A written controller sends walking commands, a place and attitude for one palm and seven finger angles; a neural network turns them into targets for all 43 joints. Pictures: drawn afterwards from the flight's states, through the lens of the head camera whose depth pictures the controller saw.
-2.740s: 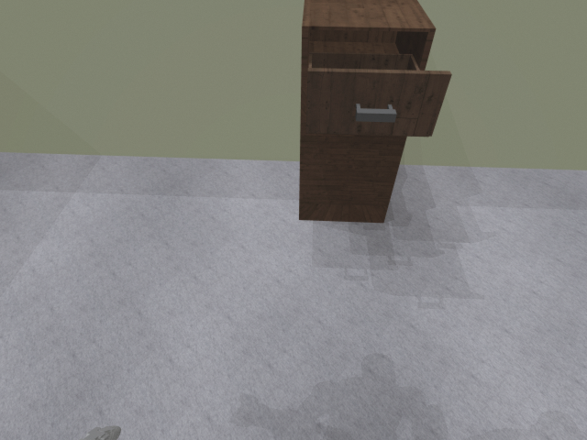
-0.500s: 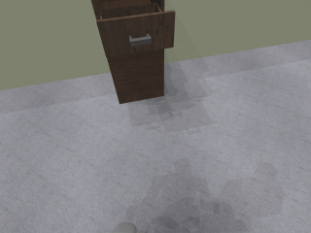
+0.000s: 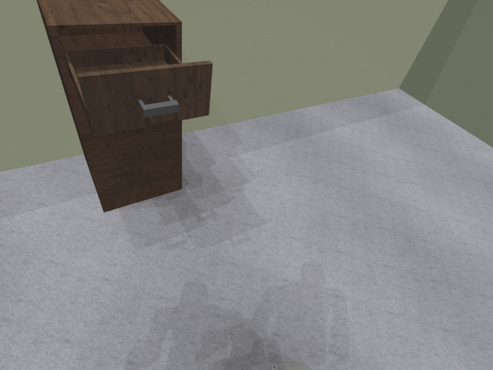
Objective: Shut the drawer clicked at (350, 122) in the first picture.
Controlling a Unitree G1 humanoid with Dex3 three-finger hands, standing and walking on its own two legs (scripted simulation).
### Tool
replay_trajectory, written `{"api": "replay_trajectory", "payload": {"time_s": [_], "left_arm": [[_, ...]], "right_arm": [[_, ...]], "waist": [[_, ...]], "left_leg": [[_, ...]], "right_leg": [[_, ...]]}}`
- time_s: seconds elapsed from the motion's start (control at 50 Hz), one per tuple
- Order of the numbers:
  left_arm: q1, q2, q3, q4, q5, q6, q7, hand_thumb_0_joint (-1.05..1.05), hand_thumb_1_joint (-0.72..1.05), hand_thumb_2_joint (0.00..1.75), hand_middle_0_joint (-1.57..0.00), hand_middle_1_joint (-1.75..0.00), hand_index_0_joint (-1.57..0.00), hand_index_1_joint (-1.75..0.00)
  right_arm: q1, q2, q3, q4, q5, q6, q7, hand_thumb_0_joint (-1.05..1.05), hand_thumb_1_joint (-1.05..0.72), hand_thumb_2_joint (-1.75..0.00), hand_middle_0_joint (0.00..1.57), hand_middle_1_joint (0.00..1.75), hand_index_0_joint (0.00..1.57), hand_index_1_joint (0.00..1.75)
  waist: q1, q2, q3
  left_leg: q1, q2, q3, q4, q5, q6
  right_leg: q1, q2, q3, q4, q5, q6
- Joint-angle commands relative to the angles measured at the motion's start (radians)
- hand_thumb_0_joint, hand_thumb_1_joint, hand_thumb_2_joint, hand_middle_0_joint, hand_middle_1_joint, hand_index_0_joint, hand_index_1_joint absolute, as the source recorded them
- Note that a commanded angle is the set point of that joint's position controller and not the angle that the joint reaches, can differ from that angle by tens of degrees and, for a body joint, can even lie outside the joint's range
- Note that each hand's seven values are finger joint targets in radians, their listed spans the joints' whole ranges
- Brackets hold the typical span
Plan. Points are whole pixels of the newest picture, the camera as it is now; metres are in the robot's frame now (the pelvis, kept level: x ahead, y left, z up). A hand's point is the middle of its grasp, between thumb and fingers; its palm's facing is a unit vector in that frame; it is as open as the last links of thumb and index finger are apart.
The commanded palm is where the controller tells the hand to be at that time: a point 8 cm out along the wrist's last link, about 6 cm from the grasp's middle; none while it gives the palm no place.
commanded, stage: walk to a spot facing it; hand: left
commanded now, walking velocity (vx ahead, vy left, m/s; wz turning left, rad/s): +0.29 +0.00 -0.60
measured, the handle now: (158, 104) +0.77 +0.32 -0.01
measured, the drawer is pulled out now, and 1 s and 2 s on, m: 0.30 0.30 0.30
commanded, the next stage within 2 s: none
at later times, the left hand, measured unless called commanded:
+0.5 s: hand (204, 290) +0.34 +0.10 -0.21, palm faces -0.29 -0.95 -0.10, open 7.3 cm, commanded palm none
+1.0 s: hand (189, 223) +0.51 +0.17 -0.20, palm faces -0.48 -0.85 -0.22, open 7.4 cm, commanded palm none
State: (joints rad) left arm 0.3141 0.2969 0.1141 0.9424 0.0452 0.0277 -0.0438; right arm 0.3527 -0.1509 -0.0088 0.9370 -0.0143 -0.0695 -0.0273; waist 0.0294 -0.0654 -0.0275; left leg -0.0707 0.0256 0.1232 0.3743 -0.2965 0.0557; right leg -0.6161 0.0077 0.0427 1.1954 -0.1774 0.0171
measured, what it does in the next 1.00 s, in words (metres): walks ahead, turning right: right foot, then left foot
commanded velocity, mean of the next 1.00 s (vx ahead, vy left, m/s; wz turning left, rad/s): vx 0.22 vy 0.00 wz -0.60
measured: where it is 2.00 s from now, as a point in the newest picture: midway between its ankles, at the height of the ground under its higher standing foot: (237, 322)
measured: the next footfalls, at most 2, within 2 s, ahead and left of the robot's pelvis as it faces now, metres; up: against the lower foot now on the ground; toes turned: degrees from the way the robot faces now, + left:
right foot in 0.44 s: +0.25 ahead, -0.08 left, +0.00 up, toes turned -24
left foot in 0.88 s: +0.55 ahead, +0.04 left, +0.00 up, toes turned -25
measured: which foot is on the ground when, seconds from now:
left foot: down 0.00-0.42, up 0.44-0.86, down 0.88-1.00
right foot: up 0.00-0.42, down 0.44-0.90, up 0.92-1.00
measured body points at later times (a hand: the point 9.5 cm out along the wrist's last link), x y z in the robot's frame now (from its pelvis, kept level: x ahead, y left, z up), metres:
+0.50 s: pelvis +0.19 -0.03 -0.04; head +0.22 -0.01 +0.41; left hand +0.35 +0.15 -0.20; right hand +0.00 -0.17 -0.17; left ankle +0.05 +0.09 -0.63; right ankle +0.21 -0.06 -0.75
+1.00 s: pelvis +0.42 -0.02 -0.02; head +0.47 -0.01 +0.42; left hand +0.54 +0.21 -0.18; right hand +0.44 -0.29 -0.13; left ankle +0.51 +0.06 -0.75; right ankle +0.27 -0.07 -0.65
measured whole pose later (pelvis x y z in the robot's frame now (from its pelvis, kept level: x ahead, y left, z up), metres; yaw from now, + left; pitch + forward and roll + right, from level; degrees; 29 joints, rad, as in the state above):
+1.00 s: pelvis +0.42 -0.02 -0.02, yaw -38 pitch +0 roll -1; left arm 0.37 0.26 0.09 1.00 0.01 0.01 0.00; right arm 0.06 -0.13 0.01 0.83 -0.03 -0.06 0.00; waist 0.08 -0.06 0.09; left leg -0.33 0.13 0.19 0.63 -0.28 0.00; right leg -0.42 0.02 0.02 1.26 -0.50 0.04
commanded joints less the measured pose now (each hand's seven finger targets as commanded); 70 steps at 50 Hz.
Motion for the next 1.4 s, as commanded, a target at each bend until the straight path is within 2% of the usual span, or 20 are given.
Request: {"api": "replay_trajectory", "payload": {"time_s": [0.0, 0.24, 0.34, 0.38, 0.4, 0.42, 0.44, 0.46, 0.5, 0.56, 0.76, 0.82, 0.84, 0.88, 1.02, 1.22, 1.28, 1.3, 1.32, 1.38], "left_arm": [[-0.019, -0.038, -0.012, -0.05, -0.006, 0.004, 0.0, 0.0, 0.9, 0.9, -0.2, -0.3, -0.2, -0.3], [-0.295, -0.093, -0.051, -0.091, -0.017, -0.007, -0.006, 0.0, 0.9, 0.9, -0.2, -0.3, -0.2, -0.3], [-0.131, -0.043, -0.036, -0.047, -0.021, -0.032, 0.011, 0.0, 0.9, 0.9, -0.2, -0.3, -0.2, -0.3], [0.113, 0.033, -0.007, 0.02, -0.016, -0.054, 0.021, 0.0, 0.9, 0.9, -0.2, -0.3, -0.2, -0.3], [0.194, 0.105, 0.003, 0.033, -0.027, -0.062, 0.029, 0.0, 0.9, 0.9, -0.2, -0.3, -0.2, -0.3], [0.18, 0.141, 0.01, 0.024, -0.05, -0.056, 0.04, 0.0, 0.9, 0.9, -0.2, -0.3, -0.2, -0.3], [0.1, 0.12, 0.009, 0.001, -0.053, -0.044, 0.05, 0.0, 0.9, 0.9, -0.2, -0.3, -0.2, -0.3], [0.041, 0.081, 0.002, -0.013, -0.05, -0.054, 0.049, 0.0, 0.9, 0.9, -0.2, -0.3, -0.2, -0.3], [-0.027, 0.016, -0.021, -0.023, -0.041, -0.08, 0.054, 0.0, 0.9, 0.9, -0.2, -0.3, -0.2, -0.3], [-0.021, 0.021, -0.017, -0.026, -0.023, -0.097, 0.053, 0.0, 0.9, 0.9, -0.2, -0.3, -0.2, -0.3], [0.11, 0.066, -0.005, -0.02, -0.022, -0.093, 0.054, 0.0, 0.9, 0.9, -0.2, -0.3, -0.2, -0.3], [0.091, 0.083, -0.001, -0.032, -0.031, -0.082, 0.062, 0.0, 0.9, 0.9, -0.2, -0.3, -0.2, -0.3], [0.07, 0.076, -0.002, -0.041, -0.041, -0.081, 0.063, 0.0, 0.9, 0.9, -0.2, -0.3, -0.2, -0.3], [0.113, 0.008, -0.016, -0.052, -0.056, -0.088, 0.054, 0.0, 0.9, 0.9, -0.2, -0.3, -0.2, -0.3], [0.049, -0.042, -0.008, -0.068, -0.027, 0.009, 0.016, 0.0, 0.9, 0.9, -0.2, -0.3, -0.2, -0.3], [-0.139, -0.056, -0.013, -0.147, -0.019, 0.008, 0.01, 0.0, 0.9, 0.9, -0.2, -0.3, -0.2, -0.3], [-0.05, -0.006, -0.005, -0.134, -0.016, -0.017, 0.016, 0.0, 0.9, 0.9, -0.2, -0.3, -0.2, -0.3], [0.035, 0.079, 0.01, -0.109, -0.009, -0.036, 0.024, 0.0, 0.9, 0.9, -0.2, -0.3, -0.2, -0.3], [0.103, 0.203, 0.035, -0.095, -0.014, -0.046, 0.039, 0.0, 0.9, 0.9, -0.2, -0.3, -0.2, -0.3], [-0.021, 0.16, 0.028, -0.124, -0.036, -0.024, 0.065, 0.0, 0.9, 0.9, -0.2, -0.3, -0.2, -0.3]], "right_arm": [[0.123, -0.113, -0.021, 0.008, 0.007, -0.029, -0.024, 0.0, -0.9, -0.9, 0.2, 0.3, 0.2, 0.3], [0.344, -0.068, -0.007, 0.149, -0.008, -0.026, -0.041, 0.0, -0.9, -0.9, 0.2, 0.3, 0.2, 0.3], [0.294, -0.149, -0.042, 0.129, 0.001, -0.011, -0.033, 0.0, -0.9, -0.9, 0.2, 0.3, 0.2, 0.3], [0.176, -0.144, -0.045, 0.079, 0.015, -0.01, -0.019, 0.0, -0.9, -0.9, 0.2, 0.3, 0.2, 0.3], [0.169, -0.073, -0.036, 0.037, 0.03, -0.012, -0.01, 0.0, -0.9, -0.9, 0.2, 0.3, 0.2, 0.3], [0.083, -0.084, -0.048, -0.008, 0.025, -0.017, -0.012, 0.0, -0.9, -0.9, 0.2, 0.3, 0.2, 0.3], [0.04, -0.092, -0.06, -0.027, 0.013, -0.013, -0.011, 0.0, -0.9, -0.9, 0.2, 0.3, 0.2, 0.3], [0.032, -0.058, -0.058, -0.047, 0.005, -0.008, -0.001, 0.0, -0.9, -0.9, 0.2, 0.3, 0.2, 0.3], [0.088, -0.063, -0.052, -0.005, -0.004, 0.021, -0.002, 0.0, -0.9, -0.9, 0.2, 0.3, 0.2, 0.3], [0.069, -0.05, -0.061, -0.018, -0.011, 0.042, 0.006, 0.0, -0.9, -0.9, 0.2, 0.3, 0.2, 0.3], [-0.303, -0.083, -0.046, -0.167, -0.006, 0.008, 0.034, 0.0, -0.9, -0.9, 0.2, 0.3, 0.2, 0.3], [-0.198, -0.136, -0.054, -0.144, -0.002, 0.004, 0.011, 0.0, -0.9, -0.9, 0.2, 0.3, 0.2, 0.3], [-0.061, -0.197, -0.069, -0.107, -0.007, 0.003, 0.004, 0.0, -0.9, -0.9, 0.2, 0.3, 0.2, 0.3], [0.112, -0.335, -0.089, -0.068, -0.007, 0.009, -0.001, 0.0, -0.9, -0.9, 0.2, 0.3, 0.2, 0.3], [-0.164, -0.161, -0.048, -0.088, -0.007, 0.02, -0.003, 0.0, -0.9, -0.9, 0.2, 0.3, 0.2, 0.3], [-0.101, -0.222, -0.102, -0.077, -0.017, 0.047, 0.009, 0.0, -0.9, -0.9, 0.2, 0.3, 0.2, 0.3], [-0.095, -0.239, -0.107, -0.084, -0.015, 0.057, 0.015, 0.0, -0.9, -0.9, 0.2, 0.3, 0.2, 0.3], [-0.065, -0.211, -0.098, -0.094, -0.006, 0.061, 0.025, 0.0, -0.9, -0.9, 0.2, 0.3, 0.2, 0.3], [-0.084, -0.133, -0.073, -0.143, -0.002, 0.062, 0.03, 0.0, -0.9, -0.9, 0.2, 0.3, 0.2, 0.3], [-0.157, -0.155, -0.071, -0.149, 0.002, 0.086, 0.007, 0.0, -0.9, -0.9, 0.2, 0.3, 0.2, 0.3]], "waist": [[-0.009, 0.225, 0.154], [-0.078, 0.169, 0.206], [0.016, 0.249, 0.048], [0.143, 0.224, -0.046], [0.142, 0.017, -0.137], [0.123, 0.029, -0.142], [0.083, 0.122, 0.019], [0.025, 0.172, 0.116], [-0.044, 0.024, 0.134], [-0.079, 0.089, 0.13], [0.038, -0.068, 0.025], [-0.029, -0.085, -0.067], [-0.088, -0.02, -0.155], [-0.127, 0.292, -0.314], [0.007, 0.299, 0.056], [-0.055, 0.26, 0.044], [0.002, 0.184, -0.02], [0.046, -0.023, -0.097], [0.07, -0.278, -0.149], [0.033, -0.145, -0.081]], "left_leg": [[-0.004, 0.2, -0.089, -0.133, 0.487, -0.169], [0.242, 0.254, 0.033, -0.079, 0.927, -0.081], [0.19, 0.265, 0.151, 0.273, 1.451, -0.084], [-0.141, 0.271, 0.158, 0.695, 0.94, -0.081], [-0.467, 0.098, 0.127, 1.043, -0.158, -0.098], [-0.606, 0.049, -0.015, 1.21, -0.285, -0.082], [-0.642, 0.101, -0.105, 1.188, -0.152, -0.056], [-0.627, 0.133, -0.126, 1.097, -0.099, -0.071], [-0.542, 0.163, -0.123, 1.02, -0.013, -0.092], [-0.49, 0.16, -0.103, 0.88, -0.005, -0.117], [-0.48, 0.048, -0.022, 0.336, 0.061, -0.132], [-0.19, 0.0, 0.001, 0.116, 0.155, -0.11], [0.088, 0.094, -0.062, 0.077, 0.368, -0.086], [0.389, 0.576, -0.472, 0.13, 1.049, 0.133], [-0.181, 0.33, 0.013, -0.028, 0.533, 0.02], [-0.042, 0.367, 0.118, 0.042, 0.466, 0.031], [-0.068, 0.35, 0.165, 0.296, 0.511, -0.036], [-0.248, 0.289, 0.188, 0.545, 0.32, -0.089], [-0.529, 0.104, 0.133, 0.838, -0.322, -0.149], [-0.562, 0.137, -0.101, 0.935, -0.235, -0.13]], "right_leg": [[-0.19, -0.019, -0.011, 0.13, 0.081, 0.005], [-0.242, -0.013, -0.201, -0.19, 0.004, -0.057], [0.198, 0.1, -0.306, -0.484, -0.095, -0.133], [0.657, -0.008, -0.171, -0.642, 0.03, -0.209], [0.892, -0.303, 0.298, -0.72, 0.149, -0.347], [0.873, -0.409, 0.559, -0.837, 0.202, -0.41], [0.708, -0.4, 0.449, -0.9, 0.076, -0.387], [0.551, -0.345, 0.34, -0.9, 0.171, -0.166], [0.369, -0.285, 0.274, -0.953, 0.168, -0.077], [0.243, -0.216, 0.168, -0.95, 0.18, -0.233], [0.555, -0.127, 0.195, -0.759, 0.571, -0.168], [0.537, -0.103, 0.209, -0.583, 0.732, -0.118], [0.391, -0.066, 0.172, -0.424, 0.547, -0.072], [0.036, 0.049, 0.029, 0.144, -0.468, 0.004], [0.091, -0.086, -0.077, 0.067, -0.2, 0.048], [0.143, -0.082, -0.163, -0.408, -0.135, 0.044], [0.362, -0.041, -0.183, -0.621, -0.038, 0.008], [0.595, -0.144, -0.033, -0.719, 0.186, -0.045], [0.715, -0.405, 0.375, -0.754, 0.654, -0.174], [0.549, -0.355, 0.302, -0.825, 0.358, -0.212]]}}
